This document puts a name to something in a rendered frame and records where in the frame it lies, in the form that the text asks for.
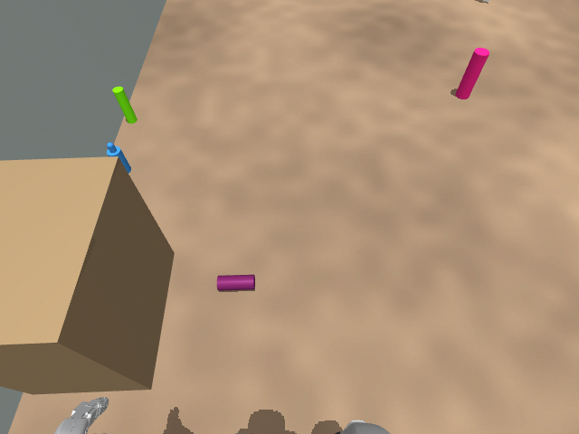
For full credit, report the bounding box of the left robot hand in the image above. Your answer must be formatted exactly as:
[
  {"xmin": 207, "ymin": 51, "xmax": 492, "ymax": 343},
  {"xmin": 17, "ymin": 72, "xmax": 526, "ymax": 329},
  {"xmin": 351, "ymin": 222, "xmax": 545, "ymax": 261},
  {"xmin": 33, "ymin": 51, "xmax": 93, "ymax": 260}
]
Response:
[{"xmin": 54, "ymin": 397, "xmax": 109, "ymax": 434}]

